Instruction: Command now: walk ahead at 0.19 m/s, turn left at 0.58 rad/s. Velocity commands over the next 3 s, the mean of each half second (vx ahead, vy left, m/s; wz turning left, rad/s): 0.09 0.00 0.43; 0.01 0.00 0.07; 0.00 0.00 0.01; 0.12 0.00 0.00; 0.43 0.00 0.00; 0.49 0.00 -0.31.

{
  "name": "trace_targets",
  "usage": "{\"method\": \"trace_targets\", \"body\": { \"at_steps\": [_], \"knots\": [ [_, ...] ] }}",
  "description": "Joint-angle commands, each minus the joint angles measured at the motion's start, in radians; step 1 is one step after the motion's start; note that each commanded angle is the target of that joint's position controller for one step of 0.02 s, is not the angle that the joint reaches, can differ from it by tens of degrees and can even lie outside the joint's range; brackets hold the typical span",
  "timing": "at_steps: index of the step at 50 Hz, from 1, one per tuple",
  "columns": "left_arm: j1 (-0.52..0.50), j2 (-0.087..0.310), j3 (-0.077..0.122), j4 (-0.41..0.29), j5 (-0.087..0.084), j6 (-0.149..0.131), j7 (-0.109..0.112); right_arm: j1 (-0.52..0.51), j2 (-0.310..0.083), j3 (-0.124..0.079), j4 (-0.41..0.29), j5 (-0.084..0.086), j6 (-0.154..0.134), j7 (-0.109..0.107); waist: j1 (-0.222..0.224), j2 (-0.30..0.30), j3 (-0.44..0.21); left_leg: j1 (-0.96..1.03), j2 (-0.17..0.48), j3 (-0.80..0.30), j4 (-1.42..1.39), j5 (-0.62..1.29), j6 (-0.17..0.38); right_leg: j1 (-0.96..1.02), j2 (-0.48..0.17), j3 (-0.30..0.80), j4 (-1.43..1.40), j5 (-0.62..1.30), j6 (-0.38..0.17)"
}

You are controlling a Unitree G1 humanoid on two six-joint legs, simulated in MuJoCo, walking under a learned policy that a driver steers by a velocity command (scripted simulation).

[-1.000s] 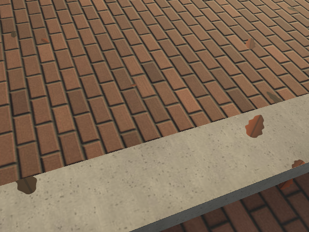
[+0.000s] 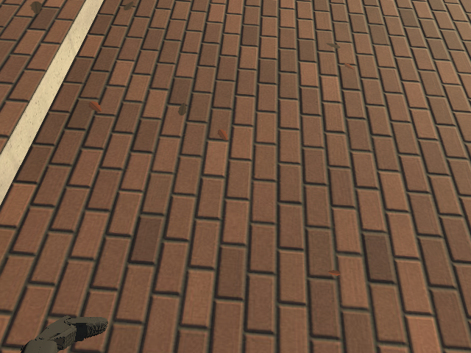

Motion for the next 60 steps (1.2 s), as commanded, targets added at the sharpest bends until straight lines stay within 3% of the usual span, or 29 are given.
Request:
{"method": "trace_targets", "body": {
  "at_steps": [1,3,5,6,7,9,13,14,15,17,18,19,20,21,22,23,24,27,30,32,35,36,37,38,39,40,42,47,60],
  "knots": [
    [0.095,0.047,0.005,-0.031,0.029,0.015,0.036,-0.098,-0.075,-0.017,-0.102,-0.003,-0.020,-0.020,0.081,-0.009,-0.025,-0.004,0.122,-0.169,-0.309,0.666,0.069,0.076,-0.008,-0.083,-0.350,0.100,0.036],
    [0.027,0.030,-0.002,-0.059,0.039,0.015,0.045,-0.011,-0.109,-0.032,-0.075,-0.011,-0.005,-0.051,0.039,0.069,-0.109,0.153,0.137,-0.168,-0.263,0.905,0.036,0.038,0.018,-0.092,-0.481,0.189,0.065],
    [-0.005,0.007,-0.010,-0.067,0.026,0.019,0.041,0.010,-0.142,-0.048,-0.070,-0.004,0.035,-0.076,0.024,0.125,-0.176,0.237,0.130,-0.157,-0.222,0.941,-0.003,0.070,0.046,-0.086,-0.616,0.264,0.082],
    [-0.020,0.008,-0.011,-0.066,0.016,0.023,0.038,0.008,-0.147,-0.052,-0.083,-0.002,0.055,-0.086,0.011,0.139,-0.189,0.259,0.134,-0.173,-0.214,0.913,-0.013,0.075,0.058,-0.087,-0.661,0.271,0.089],
    [0.029,0.052,0.008,-0.035,0.027,0.015,0.022,-0.010,-0.159,-0.052,-0.105,-0.020,0.062,-0.093,0.017,0.148,-0.265,0.299,0.184,-0.229,-0.184,0.971,-0.005,0.126,0.051,-0.063,-0.552,0.374,0.092],
    [0.017,0.075,0.017,-0.032,0.025,0.009,0.008,-0.053,-0.136,-0.043,-0.144,-0.027,0.076,-0.096,0.012,0.114,-0.238,0.334,0.232,-0.317,-0.148,0.912,0.040,0.052,0.026,-0.022,-0.520,0.297,0.094],
    [-0.036,0.073,0.017,-0.054,0.013,-0.007,-0.014,-0.051,-0.107,-0.026,-0.172,-0.038,0.103,-0.089,-0.033,0.091,-0.163,0.428,0.290,-0.430,-0.083,0.866,0.127,-0.021,0.004,-0.003,-0.565,0.112,0.083],
    [-0.086,0.052,0.011,-0.073,0.006,-0.002,-0.016,-0.040,-0.099,-0.023,-0.165,-0.016,0.113,-0.084,-0.054,0.106,-0.112,0.429,0.253,-0.407,-0.087,0.845,0.108,-0.022,0.019,-0.049,-0.711,0.035,0.087],
    [-0.080,0.050,0.012,-0.076,0.003,-0.002,-0.020,-0.045,-0.105,-0.024,-0.164,-0.012,0.120,-0.081,-0.053,0.142,-0.104,0.398,0.235,-0.413,-0.085,0.854,0.097,0.069,0.029,-0.065,-0.776,0.033,0.085],
    [0.033,0.085,0.031,-0.049,-0.002,-0.003,-0.029,-0.114,-0.120,-0.023,-0.172,0.002,0.121,-0.078,0.012,0.182,-0.120,0.339,0.190,-0.406,-0.046,0.903,0.062,0.287,0.049,-0.083,-0.966,0.130,0.062],
    [0.151,0.119,0.046,-0.010,0.007,-0.019,-0.038,-0.196,-0.109,-0.016,-0.197,-0.005,0.105,-0.078,0.076,0.160,-0.173,0.268,0.179,-0.397,0.020,0.874,0.042,0.484,0.025,-0.041,-1.028,0.346,0.029],
    [0.172,0.169,0.058,-0.016,0.016,-0.028,-0.033,-0.161,-0.069,-0.003,-0.210,-0.014,0.091,-0.075,0.066,0.014,-0.203,0.226,0.085,-0.343,0.179,0.594,-0.019,0.576,-0.083,0.070,-1.114,0.710,-0.047],
    [0.139,0.184,0.056,-0.032,0.032,-0.018,-0.021,-0.044,-0.070,-0.005,-0.186,-0.014,0.095,-0.074,-0.004,-0.276,-0.198,0.017,-0.094,-0.292,0.455,-0.259,-0.117,0.700,-0.318,0.373,-1.122,1.239,-0.259],
    [0.103,0.095,0.031,-0.035,0.021,-0.016,-0.026,-0.001,-0.118,-0.016,-0.156,-0.014,0.090,-0.070,-0.035,-0.265,-0.164,-0.065,-0.061,-0.266,0.596,-0.456,-0.154,0.650,-0.377,0.458,-1.151,1.209,-0.320],
    [0.090,0.063,0.025,-0.049,0.003,-0.015,-0.031,-0.050,-0.164,-0.032,-0.133,-0.004,0.096,-0.074,-0.010,-0.131,-0.111,-0.127,-0.027,-0.248,0.697,-0.409,-0.180,0.637,-0.345,0.391,-1.132,1.117,-0.298],
    [0.097,0.077,0.029,-0.049,-0.009,-0.009,-0.033,-0.082,-0.160,-0.031,-0.129,-0.007,0.106,-0.082,0.000,-0.059,-0.109,-0.150,-0.016,-0.227,0.748,-0.354,-0.190,0.633,-0.312,0.337,-1.135,0.992,-0.263],
    [0.088,0.061,0.020,-0.049,-0.021,-0.004,-0.031,-0.113,-0.144,-0.026,-0.131,-0.011,0.116,-0.087,0.005,-0.011,-0.094,-0.168,0.004,-0.222,0.748,-0.313,-0.196,0.626,-0.280,0.289,-1.150,0.869,-0.240],
    [0.051,0.018,-0.007,-0.033,-0.011,0.016,-0.024,-0.147,-0.028,0.014,-0.145,0.005,0.135,-0.067,-0.030,-0.070,-0.082,-0.054,0.073,-0.154,0.454,-0.263,-0.193,0.571,-0.162,0.135,-1.218,0.605,-0.157],
    [0.091,0.058,0.005,0.006,-0.011,0.039,-0.027,-0.189,0.021,0.034,-0.139,-0.011,0.134,-0.058,0.007,-0.138,-0.114,0.101,0.105,-0.041,0.134,-0.254,-0.203,0.576,-0.115,0.074,-1.249,0.509,-0.133],
    [0.114,0.087,0.016,0.025,-0.010,0.047,-0.030,-0.175,-0.020,0.019,-0.117,-0.007,0.127,-0.057,0.026,-0.155,-0.127,0.137,0.119,-0.028,0.011,-0.120,-0.192,0.602,-0.135,0.102,-1.238,0.490,-0.138],
    [0.110,0.073,0.010,0.044,-0.022,0.048,-0.031,-0.139,-0.027,0.014,-0.089,-0.019,0.110,-0.054,0.002,-0.134,-0.111,0.245,0.135,-0.030,-0.256,0.127,-0.141,0.571,-0.131,0.119,-1.239,0.418,-0.107],
    [0.117,0.071,0.009,0.050,-0.021,0.042,-0.031,-0.141,-0.051,0.011,-0.094,-0.035,0.105,-0.052,0.003,-0.103,-0.112,0.296,0.163,-0.066,-0.272,0.210,-0.114,0.541,-0.117,0.122,-1.256,0.320,-0.080],
    [0.122,0.070,0.009,0.051,-0.010,0.034,-0.033,-0.153,-0.086,0.005,-0.106,-0.047,0.102,-0.052,0.023,-0.029,-0.107,0.326,0.208,-0.098,-0.236,0.362,-0.080,0.504,-0.078,0.098,-1.254,0.189,-0.056],
    [0.157,0.055,0.008,0.060,-0.002,0.032,-0.035,-0.168,-0.108,-0.004,-0.101,-0.036,0.104,-0.052,0.054,0.080,-0.099,0.307,0.221,-0.099,-0.210,0.345,-0.045,0.485,-0.025,0.054,-1.278,0.051,-0.025],
    [0.123,0.050,0.006,0.067,0.002,0.034,-0.031,-0.160,-0.076,-0.003,-0.099,-0.028,0.101,-0.047,0.026,0.086,-0.073,0.247,0.205,-0.094,-0.238,0.206,-0.038,0.505,0.003,0.023,-1.267,0.052,0.001],
    [0.090,0.043,0.006,0.066,0.005,0.038,-0.026,-0.137,-0.051,0.002,-0.085,-0.030,0.096,-0.044,0.013,0.072,-0.051,0.200,0.195,-0.095,-0.265,0.122,-0.045,0.530,0.013,0.008,-1.248,0.095,0.010],
    [0.095,0.028,0.006,0.074,0.005,0.052,-0.016,-0.112,-0.043,0.005,-0.069,-0.034,0.077,-0.045,0.017,0.075,-0.030,0.150,0.193,-0.098,-0.295,0.108,-0.050,0.563,0.017,0.000,-1.234,0.147,0.011],
    [0.115,0.026,0.009,0.103,0.010,0.073,-0.008,-0.088,-0.051,0.003,-0.047,-0.032,0.045,-0.045,0.024,0.071,-0.041,0.139,0.204,-0.104,-0.317,0.151,-0.039,0.602,0.012,-0.001,-1.224,0.194,0.017],
    [0.152,0.045,0.015,0.208,0.005,0.092,0.018,-0.031,-0.054,0.010,0.038,-0.029,0.020,-0.046,0.012,0.030,-0.032,0.175,0.189,-0.081,-0.350,0.178,-0.032,0.600,0.001,0.010,-1.254,0.227,0.040]
  ]
}}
